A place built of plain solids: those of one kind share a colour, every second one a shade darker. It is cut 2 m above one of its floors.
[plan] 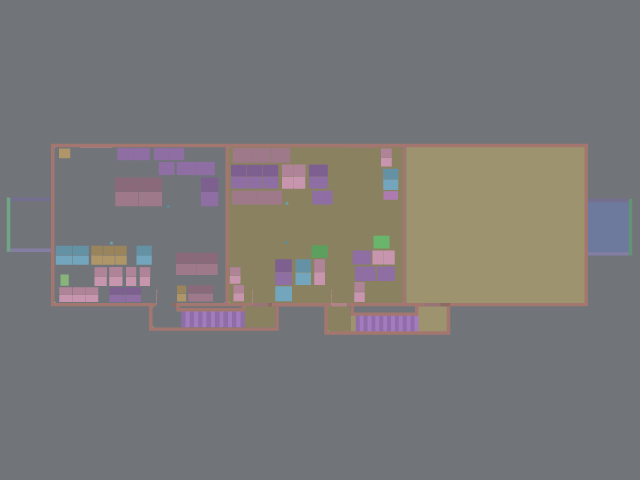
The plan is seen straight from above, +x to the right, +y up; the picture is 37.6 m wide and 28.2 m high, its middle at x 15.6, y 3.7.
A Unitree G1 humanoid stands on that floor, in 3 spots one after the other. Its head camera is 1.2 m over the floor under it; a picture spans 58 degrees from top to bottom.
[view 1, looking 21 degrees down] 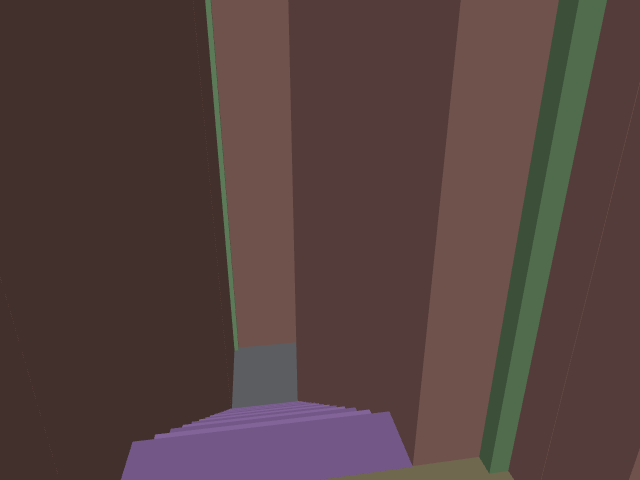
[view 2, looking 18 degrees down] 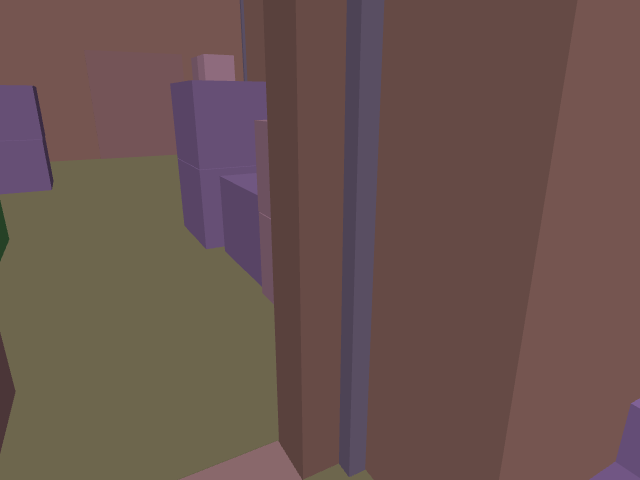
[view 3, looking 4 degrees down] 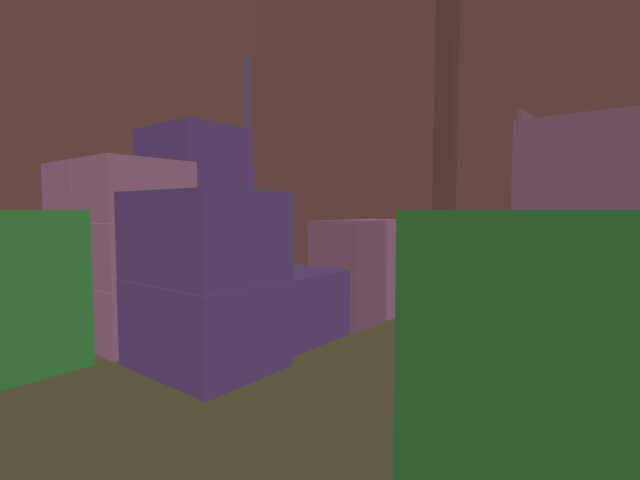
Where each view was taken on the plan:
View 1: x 12.18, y -0.97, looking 171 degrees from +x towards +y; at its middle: wall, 3.20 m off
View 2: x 16.70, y -1.21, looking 61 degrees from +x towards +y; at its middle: wall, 1.21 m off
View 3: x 15.35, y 4.71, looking -52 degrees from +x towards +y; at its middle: lot_chests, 4.43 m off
